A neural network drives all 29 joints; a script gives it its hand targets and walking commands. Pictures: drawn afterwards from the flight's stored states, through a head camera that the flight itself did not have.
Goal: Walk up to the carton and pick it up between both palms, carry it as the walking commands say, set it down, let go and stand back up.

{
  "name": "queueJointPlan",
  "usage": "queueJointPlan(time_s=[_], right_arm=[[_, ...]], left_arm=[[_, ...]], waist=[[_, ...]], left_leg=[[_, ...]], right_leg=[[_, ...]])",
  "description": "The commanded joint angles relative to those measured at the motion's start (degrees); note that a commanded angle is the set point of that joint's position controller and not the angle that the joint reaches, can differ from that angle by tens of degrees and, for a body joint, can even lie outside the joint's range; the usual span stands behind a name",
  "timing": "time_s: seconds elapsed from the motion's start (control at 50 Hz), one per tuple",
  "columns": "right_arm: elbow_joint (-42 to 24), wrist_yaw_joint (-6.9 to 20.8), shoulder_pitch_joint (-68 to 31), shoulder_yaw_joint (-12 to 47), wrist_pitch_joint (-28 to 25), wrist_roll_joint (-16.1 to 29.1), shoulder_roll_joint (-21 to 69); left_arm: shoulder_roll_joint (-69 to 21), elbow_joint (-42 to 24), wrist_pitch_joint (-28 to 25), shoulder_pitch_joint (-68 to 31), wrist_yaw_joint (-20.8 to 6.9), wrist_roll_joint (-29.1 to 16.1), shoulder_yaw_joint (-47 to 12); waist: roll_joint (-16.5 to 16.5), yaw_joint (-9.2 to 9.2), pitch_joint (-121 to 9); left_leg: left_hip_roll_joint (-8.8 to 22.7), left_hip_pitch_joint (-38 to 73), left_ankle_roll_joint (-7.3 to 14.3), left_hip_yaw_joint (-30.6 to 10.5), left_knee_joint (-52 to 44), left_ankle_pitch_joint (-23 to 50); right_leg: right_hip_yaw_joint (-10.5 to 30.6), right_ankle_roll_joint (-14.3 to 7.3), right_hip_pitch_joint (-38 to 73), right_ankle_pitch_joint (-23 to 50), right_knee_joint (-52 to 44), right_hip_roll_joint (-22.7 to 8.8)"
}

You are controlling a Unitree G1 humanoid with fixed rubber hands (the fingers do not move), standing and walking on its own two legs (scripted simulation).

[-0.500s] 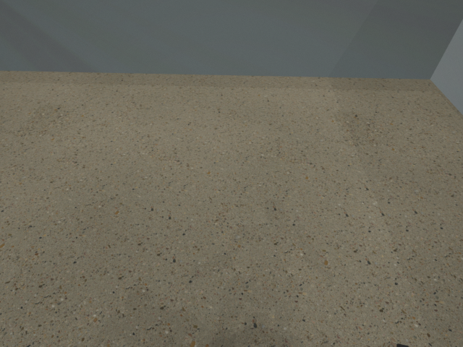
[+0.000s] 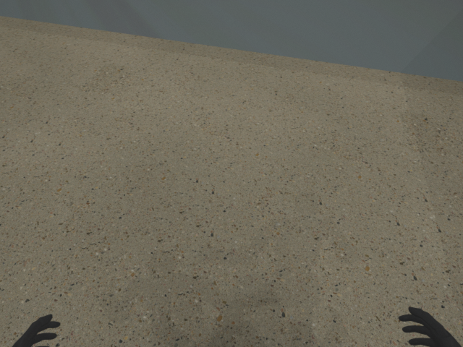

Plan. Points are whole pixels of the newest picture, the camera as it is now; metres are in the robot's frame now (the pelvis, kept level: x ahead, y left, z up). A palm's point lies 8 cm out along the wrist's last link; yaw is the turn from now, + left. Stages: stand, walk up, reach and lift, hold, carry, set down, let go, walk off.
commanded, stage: walk up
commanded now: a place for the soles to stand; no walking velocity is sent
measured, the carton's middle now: out of the picture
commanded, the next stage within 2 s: none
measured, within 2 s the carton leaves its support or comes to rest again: neither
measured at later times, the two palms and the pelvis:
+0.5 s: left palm out of the picture -0.10 +0.41 -0.02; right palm (322, 275) +0.28 -0.17 -0.06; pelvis -0.01 +0.05 +0.02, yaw +28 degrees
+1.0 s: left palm out of the picture -0.26 +0.44 -0.05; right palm (180, 245) +0.34 +0.11 -0.05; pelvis -0.02 +0.16 +0.01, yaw +59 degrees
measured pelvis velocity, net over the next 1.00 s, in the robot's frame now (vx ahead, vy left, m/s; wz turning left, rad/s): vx -0.02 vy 0.16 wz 1.02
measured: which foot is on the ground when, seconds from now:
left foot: down 0.00-0.28, up 0.30-0.66, down 0.68-0.94, up 0.96-1.00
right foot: down 0.00-0.00, up 0.02-0.26, down 0.28-0.70, up 0.72-0.90, down 0.92-1.00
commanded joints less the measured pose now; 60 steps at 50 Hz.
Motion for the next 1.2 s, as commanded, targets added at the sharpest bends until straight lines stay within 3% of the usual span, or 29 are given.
queueJointPlan(time_s=[0.0, 0.02, 0.06, 0.1, 0.16, 0.2, 0.24, 0.26, 0.28, 0.3, 0.34, 0.4, 0.48, 0.64, 0.68, 0.7, 0.72, 0.74, 0.78, 0.82, 0.86, 0.9, 0.92, 0.94, 0.96, 1.0, 1.06, 1.1, 1.18], right_arm=[[-4.35, -0.94, 5.22, -3.87, -1.36, -1.43, -17.53], [-4.29, -1.10, 4.99, -3.64, -1.20, -0.72, -15.71], [-6.43, -1.90, 0.07, -2.94, -0.49, -0.01, -12.52], [-8.69, -1.97, -0.81, -2.86, -0.43, 0.11, -10.33], [-10.56, -1.36, -0.04, -2.61, -0.14, -0.72, -8.93], [-11.60, -0.96, 0.11, -2.50, 0.02, -0.50, -8.56], [-12.98, -0.44, -1.58, -1.36, 0.22, 0.20, -6.76], [-13.66, -0.41, -0.27, -0.28, 0.14, 0.54, -3.37], [-14.14, -0.49, -0.56, 0.21, -0.17, -0.52, -2.45], [-13.07, -0.87, -0.24, -1.05, -0.05, -1.92, -6.55], [-10.04, 0.56, 3.44, -2.22, 0.03, -1.72, -9.26], [-7.86, 2.48, 2.75, -2.06, 0.23, -1.43, -8.89], [-8.18, 3.50, -3.28, -1.25, 0.00, -0.17, -7.99], [-6.22, 1.75, -2.00, -1.96, -1.35, 0.92, -8.11], [-3.99, 0.24, 3.72, -3.55, -1.42, -0.54, -12.52], [-5.21, 0.05, 3.23, -4.97, -1.45, -0.49, -20.68], [-5.64, -0.07, 2.27, -5.29, -1.03, -0.10, -19.28], [-6.80, -0.33, 0.92, -4.86, -0.67, 0.39, -17.22], [-9.41, -0.40, -2.15, -4.24, -0.39, 0.17, -14.10], [-10.88, 0.32, -3.97, -3.60, -0.54, -0.16, -12.24], [-11.97, 1.00, -4.19, -3.55, -0.63, -0.29, -11.60], [-13.35, 1.71, -7.07, -2.86, -0.38, 0.31, -10.29], [-14.54, 1.82, -7.25, -1.79, -0.28, 0.44, -7.21], [-15.45, 1.63, -6.94, -1.02, -0.29, -0.24, -4.55], [-13.75, 1.16, -5.67, -2.09, -0.34, -1.22, -8.77], [-11.03, 2.44, -4.51, -3.38, -1.15, -1.20, -11.30], [-9.19, 4.30, -6.97, -2.75, -1.66, -0.56, -8.66], [-9.01, 5.07, -10.88, -2.08, -1.67, 0.40, -7.76], [-7.11, 5.11, -13.66, -1.79, -1.63, 1.38, -7.29]], left_arm=[[4.36, -6.35, 0.11, -1.74, 0.05, -1.18, 0.31], [7.09, -5.25, 0.49, -2.02, 0.91, -1.91, 0.49], [8.70, -3.39, -0.26, 2.42, 1.12, -2.50, 0.52], [8.21, -1.15, -0.56, 5.00, 1.30, -2.92, -0.73], [7.69, -0.77, -0.89, 6.34, 1.38, -2.44, -0.41], [7.12, 0.00, -1.42, 9.61, 1.77, -2.29, -0.24], [7.41, 0.87, -2.30, 13.91, 2.34, -1.58, 0.23], [10.24, 0.35, -2.53, 14.84, 2.51, -1.03, 0.96], [15.55, -2.29, -3.09, 10.70, 3.00, -0.13, 2.09], [15.39, -3.68, -3.37, 6.50, 3.24, -0.17, 2.17], [11.33, -3.10, -3.64, 4.55, 2.55, -0.61, 1.65], [10.61, -2.80, -3.82, 4.18, 2.11, -0.14, 2.12], [13.87, -1.22, -3.30, 7.29, 1.11, 0.29, 3.79], [14.83, 0.10, -2.66, 4.73, -0.51, -0.12, 3.67], [10.71, 0.00, -2.30, 5.81, -0.69, -0.60, 1.89], [8.29, -1.81, -2.26, 4.47, -0.53, -1.17, 1.14], [9.45, -1.38, -1.66, 4.47, -0.08, -2.43, 0.56], [10.87, -0.90, -1.94, 5.79, 0.14, -2.91, 0.78], [11.59, -0.28, -2.45, 8.65, 0.70, -2.90, 1.21], [10.92, -0.47, -2.58, 10.84, 1.19, -2.17, 1.27], [9.99, -1.36, -3.28, 11.46, 1.65, -2.12, 1.34], [10.34, -0.65, -4.36, 15.92, 2.21, -1.72, 1.80], [13.42, -0.97, -4.92, 18.78, 2.47, -1.09, 2.66], [19.83, -2.21, -5.14, 17.12, 2.67, -0.70, 3.98], [19.37, -4.42, -5.41, 11.15, 2.90, -0.17, 4.02], [13.87, -4.25, -5.77, 8.01, 2.09, -0.48, 3.17], [12.54, -2.34, -5.78, 9.34, 1.56, -0.27, 3.66], [14.05, -1.11, -5.56, 9.97, 1.25, -0.06, 4.29], [15.39, -0.01, -4.95, 8.20, 0.64, -0.24, 4.60]], waist=[[22.04, -3.46, -7.82], [16.21, -3.05, -10.08], [10.75, 0.08, -10.19], [11.23, 0.63, -9.00], [10.56, -0.27, -6.41], [9.29, 1.01, -7.34], [6.37, 3.96, -7.94], [-5.11, 4.62, -8.81], [-11.73, 4.76, -6.66], [-4.53, 2.15, -2.72], [-0.42, -0.12, -1.08], [-4.37, 0.50, -1.59], [-7.29, 3.29, -1.18], [-8.87, 0.05, -8.61], [0.13, -3.02, -8.85], [17.98, -4.19, -5.66], [14.86, -3.03, -6.49], [12.41, -2.06, -7.68], [14.25, -0.87, -8.17], [14.91, -0.45, -8.75], [13.30, -0.02, -8.97], [8.83, 3.77, -9.72], [0.48, 6.00, -10.93], [-13.53, 7.17, -11.75], [-6.11, 3.97, -8.16], [-2.32, 2.40, -4.84], [-5.99, 3.60, -3.54], [-6.36, 4.63, -2.79], [-8.25, 3.37, -3.48]], left_leg=[[12.85, 18.61, 10.82, -28.67, -19.19, 19.72], [12.08, 21.26, 13.71, -30.92, -19.11, 21.17], [6.93, 18.00, 11.23, -23.40, -15.78, 19.93], [4.54, 15.03, 9.38, -19.65, -17.84, 14.83], [5.84, 11.30, 11.30, -22.75, -19.16, 14.09], [5.24, 7.60, 11.15, -23.73, -17.25, 13.35], [-0.32, -4.73, 6.19, -19.27, -14.21, 4.03], [-6.06, -13.21, 3.74, -14.95, -3.16, -11.77], [-9.37, -18.78, -0.29, -12.22, 12.47, -8.49], [-4.18, -18.22, -2.22, -13.24, 18.26, -6.30], [-0.73, -13.69, -3.56, -11.57, 21.79, -0.25], [0.71, -12.76, -3.98, -6.46, 20.44, 4.60], [2.66, -15.16, -3.70, -2.64, 12.64, 4.73], [0.70, -0.66, 0.28, 3.28, -6.79, -0.08], [-0.37, 12.68, 4.47, -3.85, -15.60, -1.28], [10.13, 17.74, 11.52, -27.60, -21.24, 3.28], [9.80, 21.28, 13.50, -30.88, -21.19, 2.43], [7.71, 21.20, 12.52, -26.29, -19.00, 5.20], [3.23, 16.36, 11.26, -20.87, -17.76, 6.97], [1.64, 11.35, 11.49, -20.57, -18.78, 6.68], [2.07, 6.55, 12.38, -22.58, -18.64, 3.27], [-1.52, -6.47, 9.10, -20.30, -14.96, -1.18], [-7.38, -16.07, 5.02, -15.00, -8.95, -6.92], [-8.71, -22.55, 2.36, -8.61, 7.06, -6.91], [-1.37, -22.75, -0.32, -10.43, 13.92, -6.02], [2.27, -19.82, -1.40, -9.99, 15.96, -1.57], [1.68, -13.63, -1.85, -4.14, 10.15, 5.25], [2.00, -11.40, -1.73, -1.79, 6.57, 7.07], [1.62, -5.44, -0.34, 1.41, -0.03, 4.30]], right_leg=[[-1.59, -2.34, -22.54, -18.56, 13.84, 10.66], [7.35, -2.65, -22.85, -17.91, 18.93, 9.86], [8.99, -2.25, -18.40, -9.34, 15.29, 8.65], [9.02, -1.70, -12.24, -3.15, 13.64, 9.47], [8.69, -2.66, -8.34, -2.26, 5.72, 11.09], [9.24, -3.82, -2.00, 0.13, -1.37, 11.99], [9.42, -5.74, 12.82, 6.27, -13.60, 11.73], [21.68, -7.95, 19.56, -1.96, -21.31, -0.43], [37.70, -11.59, 13.42, -13.73, -30.20, -17.61], [37.40, -14.05, 5.31, -9.38, -31.37, -20.91], [22.60, -11.80, 1.57, -3.71, -27.65, -13.33], [10.71, -10.56, 1.58, -0.62, -25.93, -9.80], [4.46, -11.68, 6.16, 0.71, -25.07, -11.20], [-3.68, -9.98, 8.26, 7.15, -13.58, -11.93], [-8.13, -4.71, -2.60, -1.58, 3.05, -6.54], [-7.72, -0.87, -21.02, -15.61, 10.69, 3.59], [1.36, 0.02, -25.66, -15.94, 14.23, 5.29], [4.32, 0.18, -24.59, -12.52, 13.75, 4.20], [5.08, 0.12, -19.17, -5.35, 10.79, 4.81], [5.11, -0.88, -12.30, -3.08, 7.46, 7.15], [5.68, -2.17, -5.99, -0.57, 0.83, 8.82], [8.00, -4.48, 11.11, 6.12, -11.66, 9.19], [16.08, -6.17, 22.01, 0.32, -20.22, 1.58], [33.33, -9.95, 21.84, -14.54, -30.19, -18.81], [32.90, -13.76, 15.76, -11.12, -29.23, -23.16], [18.77, -11.98, 11.24, -4.88, -25.11, -16.26], [4.56, -9.79, 8.83, 4.15, -23.67, -10.65], [0.52, -9.63, 8.28, 6.59, -24.46, -10.79], [-4.32, -9.01, 8.84, 9.91, -22.83, -10.05]])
